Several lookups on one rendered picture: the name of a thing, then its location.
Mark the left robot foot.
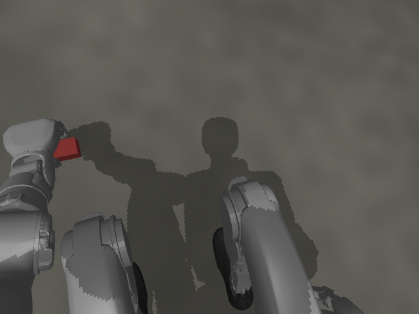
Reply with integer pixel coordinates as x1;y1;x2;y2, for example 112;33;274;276
132;262;148;314

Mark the small box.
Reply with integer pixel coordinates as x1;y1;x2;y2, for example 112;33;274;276
53;137;82;162

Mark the right robot hand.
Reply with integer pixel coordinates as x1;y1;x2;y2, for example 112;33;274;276
312;286;364;314

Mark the left robot arm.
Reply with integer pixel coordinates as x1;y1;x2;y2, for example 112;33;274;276
0;150;56;314

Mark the left robot hand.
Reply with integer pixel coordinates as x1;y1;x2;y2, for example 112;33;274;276
3;118;70;169

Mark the right robot foot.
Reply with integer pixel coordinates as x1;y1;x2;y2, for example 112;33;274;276
213;227;253;310

